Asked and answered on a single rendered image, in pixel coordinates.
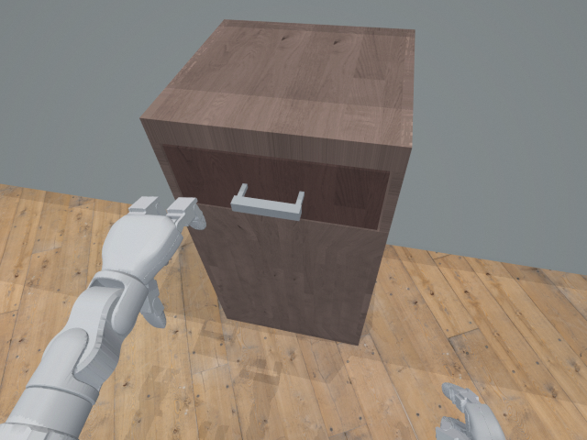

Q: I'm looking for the left robot hand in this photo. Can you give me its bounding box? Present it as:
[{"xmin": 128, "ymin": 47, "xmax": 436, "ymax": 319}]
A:
[{"xmin": 102, "ymin": 196, "xmax": 206, "ymax": 328}]

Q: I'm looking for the right robot hand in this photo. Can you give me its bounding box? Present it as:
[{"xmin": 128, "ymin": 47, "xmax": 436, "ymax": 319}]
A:
[{"xmin": 436, "ymin": 382, "xmax": 506, "ymax": 440}]

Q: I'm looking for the drawer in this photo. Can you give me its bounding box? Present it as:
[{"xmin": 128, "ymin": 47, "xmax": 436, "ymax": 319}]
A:
[{"xmin": 162, "ymin": 144, "xmax": 390, "ymax": 230}]

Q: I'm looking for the handle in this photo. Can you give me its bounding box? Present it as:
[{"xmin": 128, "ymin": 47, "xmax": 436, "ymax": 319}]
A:
[{"xmin": 230, "ymin": 183, "xmax": 305, "ymax": 221}]

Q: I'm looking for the cabinet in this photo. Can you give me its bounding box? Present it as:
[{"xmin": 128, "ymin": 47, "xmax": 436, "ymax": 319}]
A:
[{"xmin": 139, "ymin": 19, "xmax": 415, "ymax": 346}]

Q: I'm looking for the left robot forearm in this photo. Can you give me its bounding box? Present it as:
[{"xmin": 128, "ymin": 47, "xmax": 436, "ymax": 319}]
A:
[{"xmin": 0, "ymin": 270, "xmax": 149, "ymax": 440}]

